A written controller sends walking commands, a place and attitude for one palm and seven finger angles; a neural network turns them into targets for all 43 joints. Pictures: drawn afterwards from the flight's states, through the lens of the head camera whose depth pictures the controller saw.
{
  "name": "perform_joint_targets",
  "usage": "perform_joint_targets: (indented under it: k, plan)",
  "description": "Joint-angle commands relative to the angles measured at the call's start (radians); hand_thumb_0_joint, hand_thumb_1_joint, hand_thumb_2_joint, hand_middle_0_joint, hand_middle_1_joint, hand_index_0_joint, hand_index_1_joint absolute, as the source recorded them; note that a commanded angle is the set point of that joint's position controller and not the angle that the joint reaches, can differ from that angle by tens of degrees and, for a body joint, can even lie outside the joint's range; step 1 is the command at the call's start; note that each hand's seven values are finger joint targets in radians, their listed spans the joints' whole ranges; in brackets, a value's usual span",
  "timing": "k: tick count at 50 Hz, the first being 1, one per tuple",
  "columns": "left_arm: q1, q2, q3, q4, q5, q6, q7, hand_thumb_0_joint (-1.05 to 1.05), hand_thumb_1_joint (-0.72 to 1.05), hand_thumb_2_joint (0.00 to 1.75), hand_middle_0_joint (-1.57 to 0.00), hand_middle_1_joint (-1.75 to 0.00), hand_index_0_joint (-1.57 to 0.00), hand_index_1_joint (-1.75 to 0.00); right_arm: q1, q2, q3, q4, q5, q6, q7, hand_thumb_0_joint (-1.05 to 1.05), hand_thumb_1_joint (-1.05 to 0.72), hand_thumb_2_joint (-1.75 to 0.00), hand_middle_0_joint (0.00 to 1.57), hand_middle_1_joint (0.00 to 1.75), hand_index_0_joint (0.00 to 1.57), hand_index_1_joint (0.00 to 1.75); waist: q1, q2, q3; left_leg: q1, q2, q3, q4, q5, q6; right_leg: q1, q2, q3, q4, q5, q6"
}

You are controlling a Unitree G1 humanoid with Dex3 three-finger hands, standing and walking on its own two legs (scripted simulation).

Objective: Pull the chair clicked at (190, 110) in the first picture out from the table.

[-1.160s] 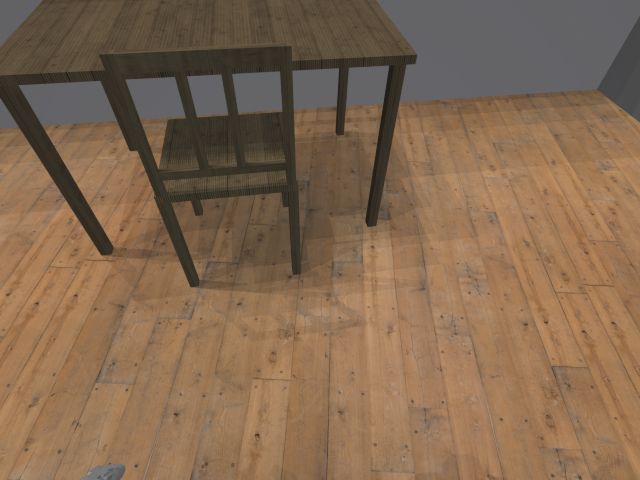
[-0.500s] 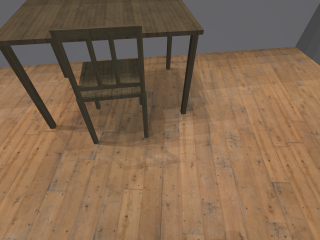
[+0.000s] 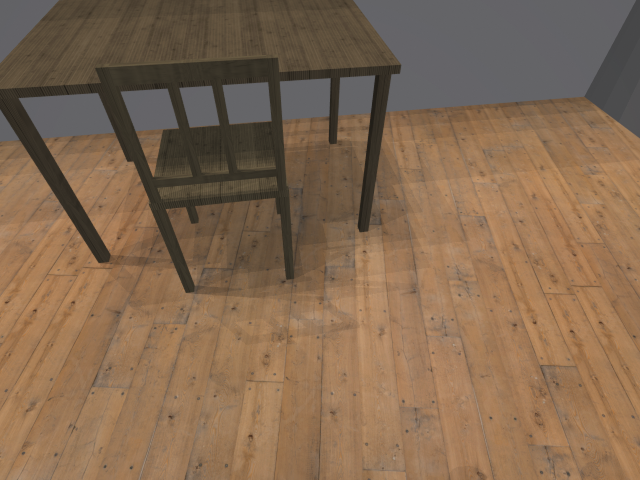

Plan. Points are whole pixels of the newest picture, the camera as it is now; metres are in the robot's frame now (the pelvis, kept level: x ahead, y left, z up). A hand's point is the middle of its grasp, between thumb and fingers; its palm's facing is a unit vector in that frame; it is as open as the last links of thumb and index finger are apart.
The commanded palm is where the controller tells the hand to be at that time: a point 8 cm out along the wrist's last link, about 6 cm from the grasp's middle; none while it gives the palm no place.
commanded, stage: look at it before walking up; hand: left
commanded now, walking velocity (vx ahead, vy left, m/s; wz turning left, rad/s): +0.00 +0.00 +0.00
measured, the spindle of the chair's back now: (185, 132) +0.94 +0.41 -0.09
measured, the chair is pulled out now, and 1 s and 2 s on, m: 0.00 0.00 0.00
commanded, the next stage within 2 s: walk to a spot facing it in 0.28 s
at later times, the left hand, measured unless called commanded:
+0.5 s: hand out of the picture +0.07 +0.24 -0.16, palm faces +0.00 -0.95 -0.32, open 7.4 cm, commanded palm none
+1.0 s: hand (177, 479) +0.16 +0.22 -0.18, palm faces +0.11 -0.98 -0.18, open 7.3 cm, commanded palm none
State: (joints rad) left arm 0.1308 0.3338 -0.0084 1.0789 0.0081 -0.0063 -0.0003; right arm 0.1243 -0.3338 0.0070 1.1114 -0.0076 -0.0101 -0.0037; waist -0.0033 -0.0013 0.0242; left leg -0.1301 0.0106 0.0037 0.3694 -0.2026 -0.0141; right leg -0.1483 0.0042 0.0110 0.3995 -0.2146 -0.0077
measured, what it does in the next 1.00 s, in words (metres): walks ahead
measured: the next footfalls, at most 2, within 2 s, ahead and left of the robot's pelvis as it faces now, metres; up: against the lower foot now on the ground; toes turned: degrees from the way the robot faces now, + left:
right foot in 1.12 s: +0.36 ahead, -0.07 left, +0.00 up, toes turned +0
left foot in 1.56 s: +0.41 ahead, +0.18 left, +0.00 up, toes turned +20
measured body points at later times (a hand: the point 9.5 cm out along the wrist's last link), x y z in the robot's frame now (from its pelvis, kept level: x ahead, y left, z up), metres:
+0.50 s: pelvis +0.01 +0.00 +0.00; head +0.00 +0.00 +0.45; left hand +0.07 +0.29 -0.14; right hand +0.07 -0.29 -0.14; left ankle +0.00 +0.13 -0.74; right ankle +0.00 -0.11 -0.75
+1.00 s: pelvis +0.14 +0.04 -0.01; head +0.17 +0.04 +0.44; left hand +0.16 +0.27 -0.16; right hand +0.04 -0.16 -0.15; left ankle +0.03 +0.12 -0.75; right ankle +0.27 -0.08 -0.70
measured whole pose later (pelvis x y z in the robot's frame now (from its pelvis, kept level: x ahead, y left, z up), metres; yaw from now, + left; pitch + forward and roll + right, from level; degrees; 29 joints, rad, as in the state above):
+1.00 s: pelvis +0.14 +0.04 -0.01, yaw +7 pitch -1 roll +1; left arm 0.23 0.18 0.05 1.06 0.02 0.00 -0.01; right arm 0.50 -0.07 -0.01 1.18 -0.01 -0.07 -0.03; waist -0.04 -0.02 0.07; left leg 0.04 -0.03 0.05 0.30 -0.33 0.03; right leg -0.56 -0.10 -0.09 0.82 -0.22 0.01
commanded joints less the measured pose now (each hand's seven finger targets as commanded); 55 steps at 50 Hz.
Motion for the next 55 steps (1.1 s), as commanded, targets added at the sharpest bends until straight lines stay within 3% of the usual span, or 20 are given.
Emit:
perform_joint_targets:
  k: [1,19,21,24,26,28,30,32,33,34,35,37,40,41,45,50,52,53,54,55]
  plan:
    - [-0.044,0.208,0.045,-0.065,0.004,-0.022,0.013,0.00,0.90,0.90,-0.20,-0.30,-0.20,-0.30,-0.045,-0.197,-0.038,-0.060,-0.001,-0.026,-0.012,0.00,-0.90,-0.90,0.20,0.30,0.20,0.30,0.004,-0.002,-0.038,0.004,0.105,-0.092,-0.060,0.112,0.038,-0.015,-0.116,0.112,-0.086,0.116,-0.023]
    - [-0.035,0.210,0.046,-0.057,0.003,-0.023,0.013,0.00,0.90,0.90,-0.20,-0.30,-0.20,-0.30,-0.045,-0.204,-0.037,-0.056,0.000,-0.027,-0.013,0.00,-0.90,-0.90,0.20,0.30,0.20,0.30,0.004,-0.001,-0.057,0.025,0.110,-0.092,-0.070,0.138,0.037,0.007,-0.116,0.106,-0.089,0.150,-0.021]
    - [0.043,0.090,0.020,-0.025,0.004,-0.003,0.017,0.00,0.90,0.90,-0.20,-0.30,-0.20,-0.30,0.023,-0.075,-0.007,-0.029,-0.007,-0.007,-0.006,0.00,-0.90,-0.90,0.20,0.30,0.20,0.30,0.006,-0.004,-0.063,0.000,0.092,-0.073,-0.043,0.007,0.023,0.014,-0.113,0.086,-0.082,-0.033,-0.001]
    - [0.097,0.109,0.035,-0.026,0.013,0.012,0.005,0.00,0.90,0.90,-0.20,-0.30,-0.20,-0.30,0.061,-0.065,-0.014,-0.034,-0.017,0.009,0.001,0.00,-0.90,-0.90,0.20,0.30,0.20,0.30,0.021,-0.053,0.065,-0.170,0.043,-0.070,0.018,-0.290,0.037,-0.042,-0.127,0.127,-0.116,-0.378,-0.023]
    - [0.145,0.130,0.051,-0.033,0.014,0.011,0.003,0.00,0.90,0.90,-0.20,-0.30,-0.20,-0.30,0.076,-0.043,-0.018,-0.057,-0.018,0.009,0.002,0.00,-0.90,-0.90,0.20,0.30,0.20,0.30,0.034,-0.118,0.100,-0.277,0.004,-0.024,0.147,-0.297,0.036,-0.018,-0.197,0.200,-0.162,-0.480,-0.070]
    - [0.197,0.144,0.068,-0.037,0.014,-0.004,0.008,0.00,0.90,0.90,-0.20,-0.30,-0.20,-0.30,0.086,-0.022,-0.027,-0.083,-0.016,0.002,0.004,0.00,-0.90,-0.90,0.20,0.30,0.20,0.30,0.038,-0.176,0.091,-0.330,0.012,0.020,0.313,-0.251,0.034,0.021,-0.306,0.294,-0.220,-0.485,-0.134]
    - [0.194,0.124,0.074,-0.045,0.016,-0.021,0.011,0.00,0.90,0.90,-0.20,-0.30,-0.20,-0.30,0.110,-0.005,-0.034,-0.095,-0.012,-0.012,0.010,0.00,-0.90,-0.90,0.20,0.30,0.20,0.30,0.015,-0.133,0.101,-0.304,0.048,0.028,0.300,-0.253,0.038,0.002,-0.332,0.238,-0.178,-0.335,-0.161]
    - [0.147,0.089,0.070,-0.059,0.014,-0.020,0.008,0.00,0.90,0.90,-0.20,-0.30,-0.20,-0.30,0.235,0.027,-0.038,-0.059,-0.009,-0.023,0.012,0.00,-0.90,-0.90,0.20,0.30,0.20,0.30,-0.046,-0.044,0.089,-0.055,0.032,0.051,0.123,-0.176,0.048,-0.164,-0.251,0.074,-0.042,-0.288,-0.105]
    - [0.137,0.031,0.062,-0.070,0.009,-0.016,0.003,0.00,0.90,0.90,-0.20,-0.30,-0.20,-0.30,0.344,-0.005,-0.048,-0.023,-0.014,-0.029,0.005,0.00,-0.90,-0.90,0.20,0.30,0.20,0.30,-0.080,0.102,0.093,0.053,0.093,-0.103,-0.002,-0.229,0.083,-0.275,-0.135,-0.038,0.162,-0.250,-0.051]
    - [0.106,-0.037,0.048,-0.106,0.004,-0.016,-0.003,0.00,0.90,0.90,-0.20,-0.30,-0.20,-0.30,0.465,-0.090,-0.074,0.007,-0.027,-0.036,-0.006,0.00,-0.90,-0.90,0.20,0.30,0.20,0.30,-0.115,0.328,0.098,0.136,0.304,-0.440,-0.169,-0.305,0.179,-0.463,-0.012,-0.168,0.479,-0.304,0.010]
    - [0.029,-0.027,0.049,-0.140,0.018,-0.026,0.005,0.00,0.90,0.90,-0.20,-0.30,-0.20,-0.30,0.511,-0.076,-0.070,0.018,-0.022,-0.037,-0.016,0.00,-0.90,-0.90,0.20,0.30,0.20,0.30,-0.120,0.263,0.141,0.125,0.358,-0.552,-0.220,-0.234,0.233,-0.561,-0.027,-0.071,0.644,-0.366,-0.005]
    - [0.028,-0.030,0.056,-0.122,0.017,-0.036,-0.004,0.00,0.90,0.90,-0.20,-0.30,-0.20,-0.30,0.432,-0.005,-0.055,-0.007,-0.011,-0.049,-0.024,0.00,-0.90,-0.90,0.20,0.30,0.20,0.30,-0.072,0.080,0.166,0.086,0.350,-0.470,-0.202,-0.103,0.261,-0.602,-0.108,-0.011,0.737,-0.239,-0.009]
    - [0.104,-0.089,0.054,-0.083,0.018,-0.029,-0.014,0.00,0.90,0.90,-0.20,-0.30,-0.20,-0.30,0.403,0.047,-0.044,0.000,-0.006,-0.077,-0.034,0.00,-0.90,-0.90,0.20,0.30,0.20,0.30,-0.025,0.086,0.105,0.099,0.263,-0.253,-0.179,0.194,0.229,-0.531,-0.125,-0.036,0.707,-0.113,0.022]
    - [0.117,-0.097,0.053,-0.077,0.016,-0.024,-0.014,0.00,0.90,0.90,-0.20,-0.30,-0.20,-0.30,0.408,0.055,-0.043,0.008,-0.003,-0.080,-0.036,0.00,-0.90,-0.90,0.20,0.30,0.20,0.30,-0.019,0.097,0.086,0.102,0.244,-0.201,-0.175,0.229,0.223,-0.516,-0.126,-0.047,0.688,-0.088,0.028]
    - [0.047,-0.126,0.056,-0.103,0.013,-0.020,-0.017,0.00,0.90,0.90,-0.20,-0.30,-0.20,-0.30,0.442,0.084,-0.046,0.035,-0.004,-0.083,-0.042,0.00,-0.90,-0.90,0.20,0.30,0.20,0.30,-0.030,0.098,0.109,0.112,0.221,-0.122,-0.178,0.305,0.210,-0.522,-0.120,-0.084,0.527,-0.025,0.034]
    - [-0.042,-0.147,0.058,-0.130,0.008,-0.027,-0.016,0.00,0.90,0.90,-0.20,-0.30,-0.20,-0.30,0.463,0.093,-0.049,0.060,-0.013,-0.070,-0.044,0.00,-0.90,-0.90,0.20,0.30,0.20,0.30,-0.053,0.131,0.140,0.076,0.217,-0.068,-0.128,0.436,0.180,-0.377,-0.073,-0.129,0.303,0.023,0.003]
    - [0.029,-0.129,0.066,-0.117,0.010,-0.034,-0.011,0.00,0.90,0.90,-0.20,-0.30,-0.20,-0.30,0.442,0.082,-0.055,0.062,-0.013,-0.064,-0.044,0.00,-0.90,-0.90,0.20,0.30,0.20,0.30,-0.013,0.115,0.103,0.068,0.220,-0.055,-0.030,0.557,0.167,-0.237,-0.041,-0.141,0.238,0.015,-0.019]
    - [0.123,-0.109,0.075,-0.091,0.013,-0.041,-0.008,0.00,0.90,0.90,-0.20,-0.30,-0.20,-0.30,0.430,0.075,-0.056,0.061,-0.009,-0.064,-0.043,0.00,-0.90,-0.90,0.20,0.30,0.20,0.30,0.031,0.092,0.058,0.043,0.203,-0.039,0.076,0.581,0.147,-0.103,-0.024,-0.149,0.191,0.055,-0.025]
    - [0.261,-0.071,0.088,-0.051,0.018,-0.052,-0.004,0.00,0.90,0.90,-0.20,-0.30,-0.20,-0.30,0.416,0.075,-0.058,0.053,-0.004,-0.063,-0.038,0.00,-0.90,-0.90,0.20,0.30,0.20,0.30,0.093,0.052,-0.017,-0.029,0.161,-0.017,0.243,0.509,0.117,0.092,-0.036,-0.125,0.140,0.104,-0.036]
    - [0.392,0.027,0.114,-0.019,0.028,-0.068,0.009,0.00,0.90,0.90,-0.20,-0.30,-0.20,-0.30,0.444,0.116,-0.055,0.034,0.005,-0.065,-0.026,0.00,-0.90,-0.90,0.20,0.30,0.20,0.30,0.131,-0.137,-0.128,-0.242,0.064,0.048,0.549,0.175,0.073,0.331,-0.263,0.147,0.094,0.125,-0.113]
